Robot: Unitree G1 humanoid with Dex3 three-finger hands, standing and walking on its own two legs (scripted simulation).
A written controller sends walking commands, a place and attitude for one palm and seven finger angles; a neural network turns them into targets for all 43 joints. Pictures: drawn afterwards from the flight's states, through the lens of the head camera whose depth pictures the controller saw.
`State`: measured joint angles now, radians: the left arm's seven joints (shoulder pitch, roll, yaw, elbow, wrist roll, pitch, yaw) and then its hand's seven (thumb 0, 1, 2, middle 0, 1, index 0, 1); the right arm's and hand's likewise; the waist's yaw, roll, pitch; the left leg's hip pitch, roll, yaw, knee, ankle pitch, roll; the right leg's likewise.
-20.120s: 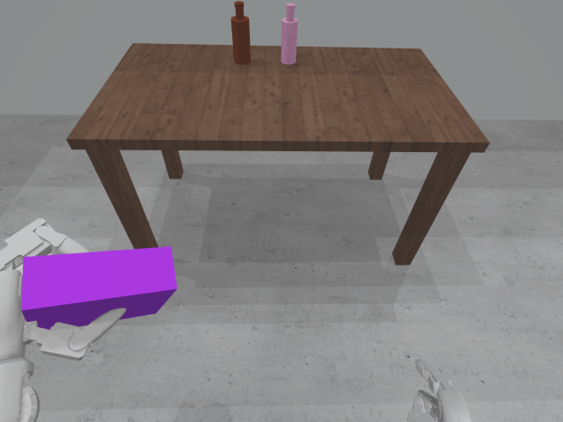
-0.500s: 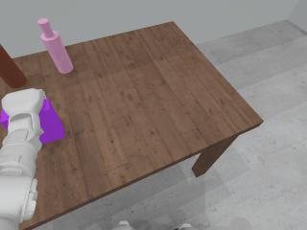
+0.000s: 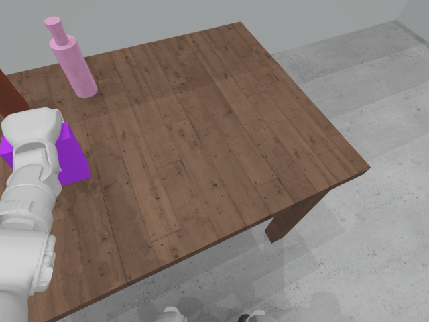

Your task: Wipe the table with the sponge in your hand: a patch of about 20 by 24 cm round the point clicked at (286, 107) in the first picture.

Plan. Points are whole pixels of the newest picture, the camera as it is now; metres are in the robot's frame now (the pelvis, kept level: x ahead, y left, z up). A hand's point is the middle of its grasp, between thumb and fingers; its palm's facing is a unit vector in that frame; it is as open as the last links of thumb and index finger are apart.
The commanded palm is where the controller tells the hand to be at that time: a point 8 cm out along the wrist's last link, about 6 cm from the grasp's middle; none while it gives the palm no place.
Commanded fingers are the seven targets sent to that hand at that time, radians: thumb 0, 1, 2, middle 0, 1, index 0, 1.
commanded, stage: slide across to the middle lane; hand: left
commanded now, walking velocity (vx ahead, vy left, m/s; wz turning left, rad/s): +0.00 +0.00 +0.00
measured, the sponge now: (55, 165) +0.42 +0.34 -0.03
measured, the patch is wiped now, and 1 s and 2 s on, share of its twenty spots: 0.40 0.55 0.80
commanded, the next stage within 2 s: wipe back along the middle lane in 0.36 s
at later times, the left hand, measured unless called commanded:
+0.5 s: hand (79, 137) +0.46 +0.28 +0.02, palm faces -0.13 +0.01 -0.99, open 9.2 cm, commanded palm +0.44 +0.25 +0.06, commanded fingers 0.00 0.10 1.30 -1.20 -1.60 -1.20 -1.60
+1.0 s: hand (86, 153) +0.42 +0.26 +0.02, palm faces -0.10 +0.00 -1.00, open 9.2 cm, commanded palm +0.39 +0.23 +0.05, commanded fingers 0.00 0.10 1.30 -1.20 -1.60 -1.20 -1.60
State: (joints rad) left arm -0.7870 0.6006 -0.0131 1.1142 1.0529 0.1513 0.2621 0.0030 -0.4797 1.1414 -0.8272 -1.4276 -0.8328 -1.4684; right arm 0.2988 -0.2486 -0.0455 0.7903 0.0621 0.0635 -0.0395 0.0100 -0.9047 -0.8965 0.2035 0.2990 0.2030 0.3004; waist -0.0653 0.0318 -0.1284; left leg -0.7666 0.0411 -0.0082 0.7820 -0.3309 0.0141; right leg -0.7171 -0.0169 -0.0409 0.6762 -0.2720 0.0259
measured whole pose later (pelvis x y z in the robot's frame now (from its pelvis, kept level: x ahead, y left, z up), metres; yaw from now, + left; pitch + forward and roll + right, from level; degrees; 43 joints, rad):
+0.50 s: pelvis +0.03 -0.01 +0.01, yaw +0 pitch +17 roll -2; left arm -0.78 0.45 -0.06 1.12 1.04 0.27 0.31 -0.01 -0.47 1.14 -0.81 -1.45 -0.82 -1.49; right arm 0.25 -0.24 -0.05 0.79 0.05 0.09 -0.01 0.01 -0.90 -0.90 0.20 0.30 0.20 0.30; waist -0.06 0.04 -0.14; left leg -0.66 0.05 -0.01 0.70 -0.34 0.00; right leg -0.61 -0.01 -0.04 0.61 -0.29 0.02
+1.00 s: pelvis +0.02 -0.01 +0.01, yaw +0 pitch +13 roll -2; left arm -0.64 0.36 -0.11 0.99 1.02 0.30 0.35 -0.02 -0.45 1.13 -0.79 -1.48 -0.79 -1.52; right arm 0.20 -0.24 -0.04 0.76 0.06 0.12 -0.01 0.01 -0.91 -0.90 0.20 0.30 0.20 0.30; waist -0.02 0.04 -0.14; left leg -0.58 0.04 0.00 0.67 -0.33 0.00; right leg -0.55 -0.02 -0.03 0.60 -0.28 0.02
